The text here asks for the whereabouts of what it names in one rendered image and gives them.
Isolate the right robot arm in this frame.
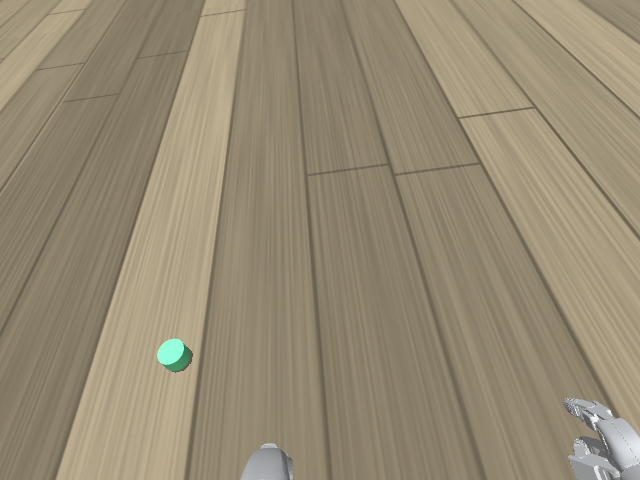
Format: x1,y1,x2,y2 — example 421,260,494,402
620,464,640,480

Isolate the right robot hand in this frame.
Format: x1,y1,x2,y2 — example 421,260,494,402
563,398,640,480

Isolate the tin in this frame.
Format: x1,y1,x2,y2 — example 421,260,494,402
157,339,190,371

